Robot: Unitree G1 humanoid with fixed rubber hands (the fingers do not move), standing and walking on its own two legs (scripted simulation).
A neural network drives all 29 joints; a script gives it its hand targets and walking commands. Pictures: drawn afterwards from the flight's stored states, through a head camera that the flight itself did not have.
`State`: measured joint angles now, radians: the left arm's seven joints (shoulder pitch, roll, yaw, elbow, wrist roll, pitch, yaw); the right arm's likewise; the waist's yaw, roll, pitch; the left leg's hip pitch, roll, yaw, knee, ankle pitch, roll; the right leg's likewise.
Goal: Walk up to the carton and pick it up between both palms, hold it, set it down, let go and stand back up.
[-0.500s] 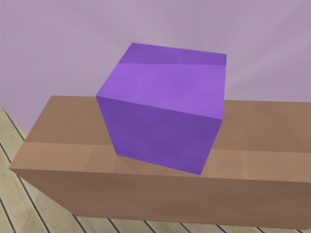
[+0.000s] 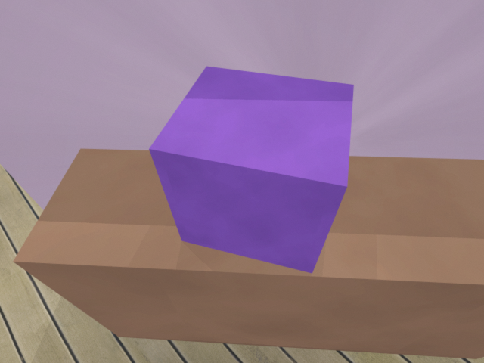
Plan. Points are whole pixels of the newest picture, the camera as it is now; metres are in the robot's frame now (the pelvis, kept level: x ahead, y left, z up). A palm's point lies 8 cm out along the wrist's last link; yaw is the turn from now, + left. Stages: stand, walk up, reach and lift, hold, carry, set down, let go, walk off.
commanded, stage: stand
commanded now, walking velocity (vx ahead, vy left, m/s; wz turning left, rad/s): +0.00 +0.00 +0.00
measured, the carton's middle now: (259, 170) +0.46 -0.02 +0.03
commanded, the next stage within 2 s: none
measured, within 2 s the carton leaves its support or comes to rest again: neither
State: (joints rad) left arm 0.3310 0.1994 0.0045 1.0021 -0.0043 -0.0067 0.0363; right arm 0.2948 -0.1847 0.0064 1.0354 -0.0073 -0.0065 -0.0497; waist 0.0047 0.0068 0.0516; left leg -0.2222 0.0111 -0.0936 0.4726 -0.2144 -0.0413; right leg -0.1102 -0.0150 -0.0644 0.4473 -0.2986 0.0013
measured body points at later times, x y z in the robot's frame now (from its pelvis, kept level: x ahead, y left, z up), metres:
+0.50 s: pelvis +0.00 +0.00 +0.00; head +0.01 +0.00 +0.45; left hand +0.00 +0.24 -0.15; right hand +0.01 -0.24 -0.15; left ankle +0.03 +0.14 -0.74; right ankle -0.03 -0.12 -0.74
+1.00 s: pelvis +0.00 +0.00 +0.00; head +0.01 +0.00 +0.45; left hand +0.00 +0.24 -0.15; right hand +0.01 -0.23 -0.15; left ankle +0.03 +0.14 -0.74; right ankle -0.03 -0.12 -0.74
